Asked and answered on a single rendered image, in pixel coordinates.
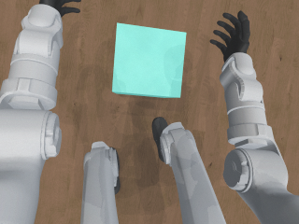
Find robot right forearm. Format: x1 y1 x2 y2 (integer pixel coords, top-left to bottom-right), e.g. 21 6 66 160
219 52 289 185

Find left robot thigh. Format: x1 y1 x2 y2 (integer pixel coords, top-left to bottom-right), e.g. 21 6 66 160
80 147 119 224

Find robot right upper arm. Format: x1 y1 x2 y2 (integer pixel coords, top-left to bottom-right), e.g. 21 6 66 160
222 147 299 224

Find robot right hand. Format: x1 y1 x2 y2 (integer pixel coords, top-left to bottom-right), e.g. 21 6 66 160
209 10 250 62

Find left robot foot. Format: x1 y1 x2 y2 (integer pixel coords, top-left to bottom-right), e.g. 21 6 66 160
112 147 121 194

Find carton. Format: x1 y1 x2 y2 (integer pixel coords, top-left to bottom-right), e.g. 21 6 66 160
112 22 187 98

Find robot left hand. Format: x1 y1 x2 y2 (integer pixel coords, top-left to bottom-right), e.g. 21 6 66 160
39 0 81 17

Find robot left forearm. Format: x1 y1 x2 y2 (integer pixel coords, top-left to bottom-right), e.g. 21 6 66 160
0 4 64 110

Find robot left upper arm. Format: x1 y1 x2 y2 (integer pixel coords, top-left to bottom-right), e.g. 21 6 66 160
0 108 62 224

